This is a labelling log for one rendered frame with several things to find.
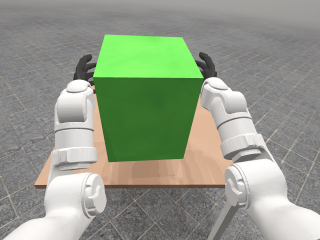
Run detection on robot right upper arm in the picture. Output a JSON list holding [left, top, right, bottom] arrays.
[[224, 158, 320, 240]]

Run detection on robot left forearm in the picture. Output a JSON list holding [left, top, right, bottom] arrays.
[[44, 79, 98, 213]]

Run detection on robot right forearm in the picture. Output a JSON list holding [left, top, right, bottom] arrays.
[[200, 77, 288, 195]]

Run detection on robot left upper arm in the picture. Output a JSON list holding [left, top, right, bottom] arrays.
[[3, 172, 107, 240]]

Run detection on table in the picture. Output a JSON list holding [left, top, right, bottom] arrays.
[[34, 85, 239, 240]]

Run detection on carton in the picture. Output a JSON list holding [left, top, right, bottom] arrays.
[[93, 34, 204, 162]]

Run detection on right robot hand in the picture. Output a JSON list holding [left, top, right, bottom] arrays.
[[194, 52, 217, 94]]

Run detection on left robot hand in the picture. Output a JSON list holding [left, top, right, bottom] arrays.
[[73, 54, 97, 94]]

